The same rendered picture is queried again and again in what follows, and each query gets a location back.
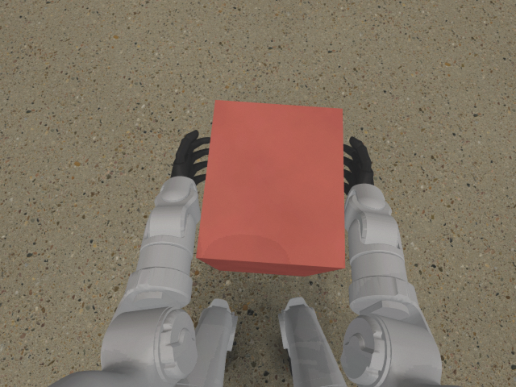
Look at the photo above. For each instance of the left robot hand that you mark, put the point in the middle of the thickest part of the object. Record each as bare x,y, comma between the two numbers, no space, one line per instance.
185,157

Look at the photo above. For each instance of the robot left upper arm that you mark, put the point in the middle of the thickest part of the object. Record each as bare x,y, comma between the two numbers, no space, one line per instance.
143,348

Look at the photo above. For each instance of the left robot shin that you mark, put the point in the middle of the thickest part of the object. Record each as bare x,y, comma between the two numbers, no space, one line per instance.
218,302

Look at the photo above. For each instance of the robot right upper arm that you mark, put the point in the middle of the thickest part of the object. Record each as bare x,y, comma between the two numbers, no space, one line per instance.
384,352

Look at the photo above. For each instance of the right robot hand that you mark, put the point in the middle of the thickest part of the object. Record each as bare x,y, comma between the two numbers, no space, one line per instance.
360,165

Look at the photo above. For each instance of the carton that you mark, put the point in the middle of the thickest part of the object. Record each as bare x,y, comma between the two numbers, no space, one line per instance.
273,201

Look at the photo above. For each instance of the robot right forearm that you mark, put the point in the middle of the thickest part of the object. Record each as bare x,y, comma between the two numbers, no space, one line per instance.
379,281

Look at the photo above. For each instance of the robot left forearm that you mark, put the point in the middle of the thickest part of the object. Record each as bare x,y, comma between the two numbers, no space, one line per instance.
162,276

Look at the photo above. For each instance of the robot left thigh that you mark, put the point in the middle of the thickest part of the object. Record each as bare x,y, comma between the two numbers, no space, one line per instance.
215,333

